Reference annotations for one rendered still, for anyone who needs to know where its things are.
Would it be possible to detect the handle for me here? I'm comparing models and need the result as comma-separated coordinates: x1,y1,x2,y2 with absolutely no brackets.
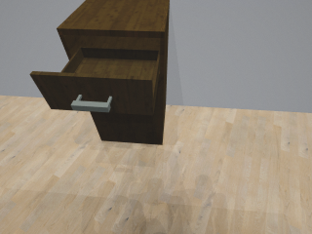
70,95,112,113

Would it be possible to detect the cabinet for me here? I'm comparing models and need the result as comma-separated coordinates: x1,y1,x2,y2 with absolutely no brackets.
57,0,170,145

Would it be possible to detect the drawer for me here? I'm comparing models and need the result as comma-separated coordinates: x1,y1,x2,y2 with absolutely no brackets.
29,47,160,116

